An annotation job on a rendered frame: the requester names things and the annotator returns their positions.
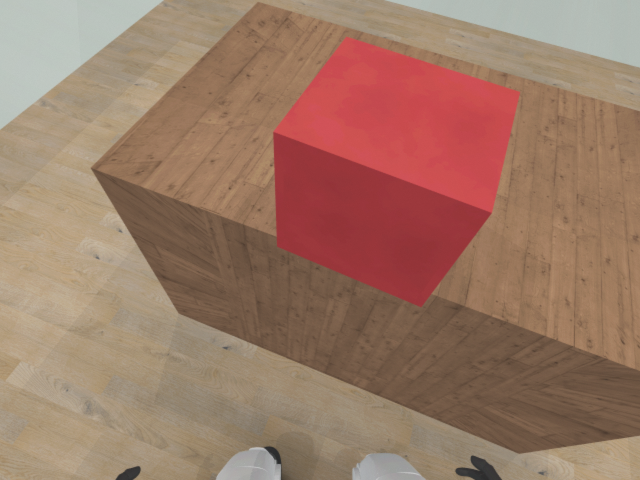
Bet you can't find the left robot thigh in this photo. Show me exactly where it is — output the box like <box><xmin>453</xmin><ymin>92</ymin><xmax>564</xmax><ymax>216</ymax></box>
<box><xmin>216</xmin><ymin>450</ymin><xmax>281</xmax><ymax>480</ymax></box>

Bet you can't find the robot right hand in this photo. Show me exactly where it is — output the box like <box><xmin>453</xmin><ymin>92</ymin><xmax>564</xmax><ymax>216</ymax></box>
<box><xmin>455</xmin><ymin>455</ymin><xmax>502</xmax><ymax>480</ymax></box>

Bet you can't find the pedestal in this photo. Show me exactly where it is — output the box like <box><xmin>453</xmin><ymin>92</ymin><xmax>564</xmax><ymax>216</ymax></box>
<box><xmin>91</xmin><ymin>2</ymin><xmax>640</xmax><ymax>454</ymax></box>

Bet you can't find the carton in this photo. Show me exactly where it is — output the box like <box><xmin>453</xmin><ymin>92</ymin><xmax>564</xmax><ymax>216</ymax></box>
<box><xmin>273</xmin><ymin>37</ymin><xmax>520</xmax><ymax>307</ymax></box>

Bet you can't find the robot thigh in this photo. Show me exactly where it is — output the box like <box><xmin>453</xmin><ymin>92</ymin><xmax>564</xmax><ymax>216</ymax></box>
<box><xmin>352</xmin><ymin>453</ymin><xmax>426</xmax><ymax>480</ymax></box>
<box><xmin>216</xmin><ymin>450</ymin><xmax>281</xmax><ymax>480</ymax></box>

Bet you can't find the right robot thigh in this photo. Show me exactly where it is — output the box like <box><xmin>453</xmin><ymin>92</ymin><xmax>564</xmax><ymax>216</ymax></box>
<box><xmin>352</xmin><ymin>453</ymin><xmax>426</xmax><ymax>480</ymax></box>

